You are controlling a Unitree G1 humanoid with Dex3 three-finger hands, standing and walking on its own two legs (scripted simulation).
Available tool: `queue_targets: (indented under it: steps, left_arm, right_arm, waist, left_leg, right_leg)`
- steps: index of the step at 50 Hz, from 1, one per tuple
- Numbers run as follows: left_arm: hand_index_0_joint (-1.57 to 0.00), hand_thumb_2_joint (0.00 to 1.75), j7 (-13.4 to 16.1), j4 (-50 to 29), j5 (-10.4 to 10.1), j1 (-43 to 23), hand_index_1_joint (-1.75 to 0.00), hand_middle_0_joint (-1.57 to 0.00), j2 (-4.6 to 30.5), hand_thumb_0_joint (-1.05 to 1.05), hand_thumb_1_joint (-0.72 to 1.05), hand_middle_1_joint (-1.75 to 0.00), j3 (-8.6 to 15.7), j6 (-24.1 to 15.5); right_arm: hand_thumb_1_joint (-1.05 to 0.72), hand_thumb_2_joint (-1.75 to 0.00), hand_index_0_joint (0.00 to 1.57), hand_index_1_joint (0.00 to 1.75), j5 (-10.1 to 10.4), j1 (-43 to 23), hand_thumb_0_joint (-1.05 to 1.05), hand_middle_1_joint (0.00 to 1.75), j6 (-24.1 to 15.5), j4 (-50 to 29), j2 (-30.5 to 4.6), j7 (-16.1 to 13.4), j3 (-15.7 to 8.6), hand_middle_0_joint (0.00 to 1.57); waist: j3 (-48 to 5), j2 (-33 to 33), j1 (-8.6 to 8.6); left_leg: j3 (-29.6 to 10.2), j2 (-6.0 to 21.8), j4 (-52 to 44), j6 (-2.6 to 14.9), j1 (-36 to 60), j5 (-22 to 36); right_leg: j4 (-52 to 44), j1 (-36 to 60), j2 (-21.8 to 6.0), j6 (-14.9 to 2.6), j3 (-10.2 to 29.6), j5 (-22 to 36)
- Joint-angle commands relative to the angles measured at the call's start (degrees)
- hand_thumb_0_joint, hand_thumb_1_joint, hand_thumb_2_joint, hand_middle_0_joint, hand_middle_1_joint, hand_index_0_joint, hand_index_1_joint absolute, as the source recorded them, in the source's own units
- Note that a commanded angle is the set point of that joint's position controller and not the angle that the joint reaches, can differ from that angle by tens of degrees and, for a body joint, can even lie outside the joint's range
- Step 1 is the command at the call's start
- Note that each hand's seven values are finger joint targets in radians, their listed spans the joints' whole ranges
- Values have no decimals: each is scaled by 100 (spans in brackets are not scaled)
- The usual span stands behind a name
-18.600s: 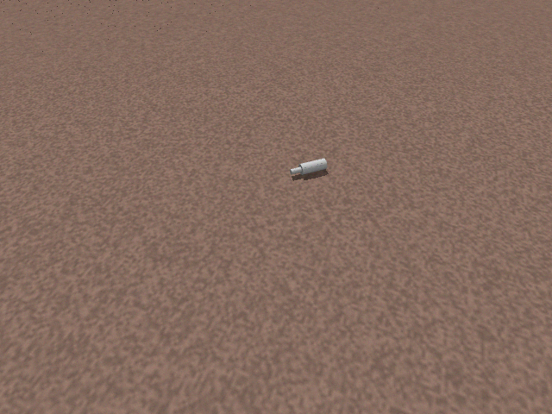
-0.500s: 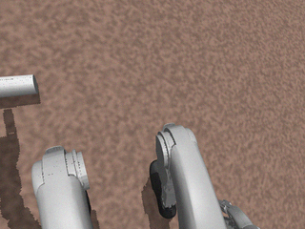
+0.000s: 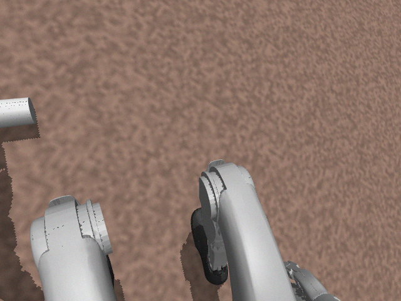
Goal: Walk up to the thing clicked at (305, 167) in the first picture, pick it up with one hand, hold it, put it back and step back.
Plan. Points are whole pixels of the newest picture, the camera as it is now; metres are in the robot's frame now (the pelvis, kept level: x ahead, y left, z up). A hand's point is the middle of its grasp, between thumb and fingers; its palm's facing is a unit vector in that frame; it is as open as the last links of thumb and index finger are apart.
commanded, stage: rise first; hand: left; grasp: from above
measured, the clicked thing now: out of the picture +0.51 +0.36 -0.29
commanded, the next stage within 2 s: none
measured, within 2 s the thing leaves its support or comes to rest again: neither
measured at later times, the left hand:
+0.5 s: hand out of the picture +0.46 +0.37 -0.17, palm faces -0.44 -0.10 -0.89, open 14.0 cm
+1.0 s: hand out of the picture +0.46 +0.36 -0.16, palm faces -0.45 -0.09 -0.89, open 14.0 cm
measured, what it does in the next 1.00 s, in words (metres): stands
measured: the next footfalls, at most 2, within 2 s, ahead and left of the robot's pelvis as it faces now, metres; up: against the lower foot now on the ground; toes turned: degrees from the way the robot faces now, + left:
none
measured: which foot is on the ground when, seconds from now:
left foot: down 0.00-1.00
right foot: down 0.00-1.00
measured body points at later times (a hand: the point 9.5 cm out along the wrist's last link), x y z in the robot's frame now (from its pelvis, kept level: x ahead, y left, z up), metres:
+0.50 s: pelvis +0.00 +0.00 +0.00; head +0.25 +0.12 +0.36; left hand +0.48 +0.37 -0.12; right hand +0.06 -0.27 -0.08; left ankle +0.07 +0.13 -0.28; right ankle +0.11 -0.15 -0.28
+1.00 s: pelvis +0.00 +0.00 +0.00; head +0.25 +0.11 +0.36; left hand +0.48 +0.37 -0.11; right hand +0.06 -0.27 -0.08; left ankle +0.07 +0.13 -0.28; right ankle +0.11 -0.15 -0.28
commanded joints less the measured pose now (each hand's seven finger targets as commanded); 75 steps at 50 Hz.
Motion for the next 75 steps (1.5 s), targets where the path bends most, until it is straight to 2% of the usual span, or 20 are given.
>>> queue_targets:
  steps: [1,3,4,6,9,18,23,25,27,28,31,47,51,56,59,63,65,69,71,75]
  left_arm:
    - [-7,102,229,-822,-104,-1751,-103,-7,1639,0,-56,-103,180,-76]
    - [-7,101,232,-650,-81,-1588,-104,-7,1611,0,-56,-104,151,-68]
    - [-6,101,244,-682,-106,-1706,-103,-6,1605,0,-56,-103,150,-88]
    - [-7,102,282,-778,-87,-1714,-103,-7,1668,0,-56,-103,184,-108]
    - [-6,102,286,-531,-80,-1608,-104,-7,1553,0,-56,-103,126,-84]
    - [-8,100,307,-868,-80,-1704,-103,-7,1723,0,-54,-104,255,-6]
    - [-7,100,221,-809,-121,-1663,-104,-7,1632,0,-55,-104,183,24]
    - [-8,99,167,-744,-152,-1647,-104,-8,1433,0,-54,-104,48,20]
    - [-8,100,150,-808,-155,-1762,-104,-7,1587,0,-55,-104,87,-6]
    - [-8,100,149,-990,-168,-1818,-104,-8,1704,0,-54,-104,183,-29]
    - [-7,101,102,-977,-167,-1723,-104,-8,1527,0,-56,-103,108,-40]
    - [-8,102,68,-901,-188,-1641,-104,-8,1737,0,-56,-103,219,-1]
    - [-7,102,21,-867,-210,-1666,-104,-7,1578,0,-56,-104,75,-28]
    - [-8,101,61,-1012,-212,-1840,-103,-8,1672,0,-55,-103,108,-71]
    - [-7,101,119,-820,-202,-1731,-104,-7,1638,0,-55,-104,150,-41]
    - [-8,102,134,-1075,-146,-1877,-103,-8,1754,0,-55,-103,188,-29]
    - [-7,102,100,-832,-155,-1713,-104,-7,1495,0,-57,-104,42,34]
    - [-7,103,61,-970,-195,-1751,-102,-8,1699,0,-57,-101,172,84]
    - [-7,104,-5,-812,-177,-1660,-102,-8,1463,0,-57,-101,18,104]
    - [-7,102,-28,-1032,-231,-1801,-102,-8,1650,0,-56,-101,120,68]
  right_arm:
    - [-91,-90,20,30,-41,1132,0,30,42,-32,-1657,-75,-466,20]
    - [-91,-90,20,30,-18,1084,0,30,39,-42,-1655,-80,-471,20]
    - [-91,-90,20,30,-27,1119,0,30,37,-52,-1668,-75,-463,20]
    - [-90,-90,20,30,-30,1104,0,30,41,-46,-1676,-88,-444,20]
    - [-91,-90,20,30,-29,1158,0,30,18,-27,-1667,-72,-437,20]
    - [-90,-90,20,30,-6,1160,0,30,-1,-106,-1684,-49,-476,20]
    - [-91,-90,20,30,0,1156,0,30,5,-132,-1677,-45,-468,20]
    - [-91,-90,20,30,-8,1182,0,30,-7,-120,-1659,-40,-463,20]
    - [-91,-90,20,30,7,1187,0,30,-8,-146,-1673,-45,-456,20]
    - [-91,-90,20,30,11,1187,0,30,-6,-148,-1692,-49,-460,20]
    - [-91,-90,20,30,12,1182,0,30,7,-145,-1680,-41,-462,20]
    - [-90,-90,20,30,59,1194,0,30,37,-182,-1671,-68,-436,20]
    - [-90,-90,20,30,77,1155,0,30,42,-219,-1655,-77,-439,20]
    - [-90,-90,20,30,69,1179,0,30,38,-201,-1670,-88,-415,20]
    - [-90,-90,20,30,72,1169,0,30,22,-203,-1688,-90,-418,20]
    - [-90,-90,20,30,71,1211,0,30,17,-235,-1679,-86,-434,20]
    - [-90,-90,20,30,83,1213,0,30,2,-198,-1637,-75,-443,20]
    - [-90,-90,20,30,95,1214,0,30,-12,-231,-1688,-74,-450,20]
    - [-90,-90,20,30,103,1204,0,30,-15,-212,-1645,-69,-453,20]
    - [-90,-90,20,30,95,1252,0,30,-10,-231,-1700,-64,-434,20]
  waist:
    - [-3787,2523,-59]
    - [-3810,2474,-5]
    - [-3723,2432,-101]
    - [-3804,2494,-9]
    - [-3611,2448,-98]
    - [-3952,2810,-7]
    - [-3797,2608,-49]
    - [-3734,2498,-132]
    - [-3675,2408,-155]
    - [-3775,2469,-69]
    - [-3897,2602,-76]
    - [-3900,2446,-26]
    - [-3762,2389,-102]
    - [-3878,2468,-94]
    - [-3636,2459,-85]
    - [-4027,2636,-45]
    - [-3780,2490,-120]
    - [-3765,2635,-69]
    - [-3689,2439,-131]
    - [-3874,2538,-113]
  left_leg:
    - [723,38,-1559,108,3464,1150]
    - [699,40,-1557,107,3477,1148]
    - [680,47,-1543,111,3416,1100]
    - [690,37,-1556,106,3487,1160]
    - [662,38,-1561,98,3458,1164]
    - [648,50,-1590,60,3689,1402]
    - [664,40,-1559,94,3492,1260]
    - [663,38,-1548,104,3423,1186]
    - [692,32,-1516,131,3239,1028]
    - [674,25,-1585,112,3342,1060]
    - [621,52,-1593,85,3616,1263]
    - [717,24,-1559,120,3388,1241]
    - [697,35,-1573,118,3283,1079]
    - [722,36,-1522,125,3391,1183]
    - [689,27,-1577,96,3330,1064]
    - [737,27,-1544,101,3501,1253]
    - [720,35,-1559,111,3464,1176]
    - [685,28,-1631,79,3489,1185]
    - [691,36,-1580,109,3439,1114]
    - [677,28,-1564,93,3498,1294]
  right_leg:
    - [-1093,1361,158,-507,-902,1346]
    - [-1078,1277,174,-520,-908,1342]
    - [-1077,1286,162,-504,-928,1323]
    - [-1069,1293,167,-504,-914,1360]
    - [-1039,1220,159,-510,-927,1364]
    - [-967,1265,149,-518,-933,1523]
    - [-1030,1288,149,-507,-912,1455]
    - [-1076,1291,152,-505,-912,1424]
    - [-1146,1364,166,-490,-900,1334]
    - [-1121,1401,146,-496,-903,1342]
    - [-1044,1306,152,-506,-936,1429]
    - [-1132,1494,155,-504,-885,1440]
    - [-1149,1421,162,-516,-903,1342]
    - [-1171,1475,165,-502,-892,1415]
    - [-1114,1290,145,-531,-921,1305]
    - [-1125,1483,149,-516,-898,1475]
    - [-1142,1345,161,-520,-903,1407]
    - [-1083,1328,122,-527,-909,1404]
    - [-1150,1284,148,-520,-899,1349]
    - [-1120,1421,127,-519,-903,1487]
